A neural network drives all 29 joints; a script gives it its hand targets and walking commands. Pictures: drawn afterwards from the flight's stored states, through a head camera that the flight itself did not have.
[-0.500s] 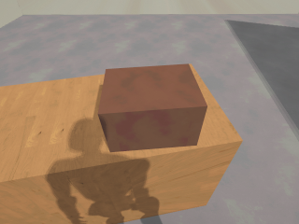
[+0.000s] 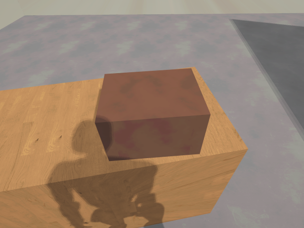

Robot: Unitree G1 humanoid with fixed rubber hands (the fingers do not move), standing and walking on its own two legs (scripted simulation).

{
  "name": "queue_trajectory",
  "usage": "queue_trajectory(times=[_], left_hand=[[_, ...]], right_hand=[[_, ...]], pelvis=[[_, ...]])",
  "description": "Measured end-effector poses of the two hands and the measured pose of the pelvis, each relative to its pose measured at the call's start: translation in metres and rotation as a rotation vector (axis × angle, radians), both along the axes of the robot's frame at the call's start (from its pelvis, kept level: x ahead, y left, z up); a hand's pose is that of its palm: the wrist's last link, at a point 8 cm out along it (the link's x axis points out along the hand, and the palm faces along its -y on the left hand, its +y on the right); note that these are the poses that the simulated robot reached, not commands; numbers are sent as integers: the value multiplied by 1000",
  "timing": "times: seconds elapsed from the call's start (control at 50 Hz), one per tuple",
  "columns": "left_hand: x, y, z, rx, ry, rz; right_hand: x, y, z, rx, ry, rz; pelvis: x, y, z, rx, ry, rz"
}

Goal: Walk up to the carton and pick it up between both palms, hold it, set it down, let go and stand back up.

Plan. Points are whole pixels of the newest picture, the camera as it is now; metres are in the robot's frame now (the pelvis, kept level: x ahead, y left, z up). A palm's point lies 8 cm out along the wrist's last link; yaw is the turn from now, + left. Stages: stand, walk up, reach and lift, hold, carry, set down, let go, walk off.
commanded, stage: stand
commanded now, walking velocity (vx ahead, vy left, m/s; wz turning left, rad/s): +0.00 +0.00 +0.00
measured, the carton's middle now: (151, 113) +0.50 +0.04 +0.02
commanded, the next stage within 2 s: none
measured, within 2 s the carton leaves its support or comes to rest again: neither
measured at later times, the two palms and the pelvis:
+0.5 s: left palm out of the picture -0.05 +0.20 -0.15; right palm out of the picture -0.05 -0.21 -0.15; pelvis +0.00 +0.00 +0.00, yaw +1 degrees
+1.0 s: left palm out of the picture -0.05 +0.20 -0.15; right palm out of the picture -0.04 -0.21 -0.15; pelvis +0.00 +0.00 +0.00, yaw +1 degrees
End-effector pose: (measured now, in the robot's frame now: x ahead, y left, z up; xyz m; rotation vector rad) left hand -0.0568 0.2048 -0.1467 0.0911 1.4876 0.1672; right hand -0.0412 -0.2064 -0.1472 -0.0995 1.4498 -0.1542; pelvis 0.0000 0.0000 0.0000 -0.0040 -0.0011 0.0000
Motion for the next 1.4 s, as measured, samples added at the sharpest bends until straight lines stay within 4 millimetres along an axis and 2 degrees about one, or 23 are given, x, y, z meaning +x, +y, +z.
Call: queue_trajectory(times=[0.1, 0.2, 0.52, 1.4], left_hand=[[4, -6, 0, -8, 2, -2], [3, -7, 1, -6, 6, 5], [3, -8, -1, -10, 16, 8], [7, -9, 1, -5, 5, 23]], right_hand=[[4, 2, 0, 8, 1, 4], [-3, 5, -1, 19, 31, 0], [-10, -2, 2, -2, 69, 2], [1, 1, 0, 8, 55, 5]], pelvis=[[1, -2, 0, 1, -4, 2], [4, -3, 0, 2, -10, 6], [3, -4, 0, -2, -13, 10], [8, -4, 1, 1, -11, 20]])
